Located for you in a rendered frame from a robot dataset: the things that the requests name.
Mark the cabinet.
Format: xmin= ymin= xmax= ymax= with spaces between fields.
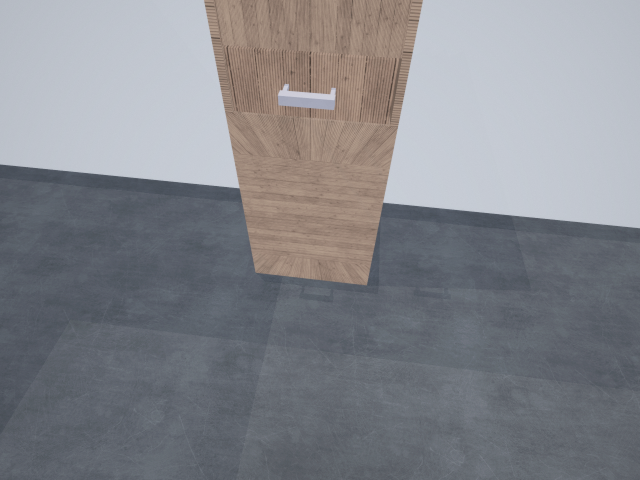
xmin=204 ymin=0 xmax=423 ymax=285

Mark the handle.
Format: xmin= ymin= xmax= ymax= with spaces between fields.
xmin=278 ymin=84 xmax=336 ymax=110

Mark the drawer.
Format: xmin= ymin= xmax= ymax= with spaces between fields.
xmin=224 ymin=45 xmax=399 ymax=124

